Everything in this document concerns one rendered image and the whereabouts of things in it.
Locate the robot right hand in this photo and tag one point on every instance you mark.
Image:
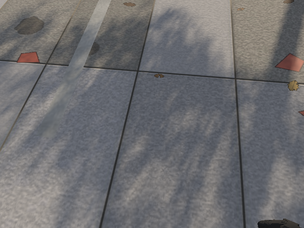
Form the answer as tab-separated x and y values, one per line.
277	223

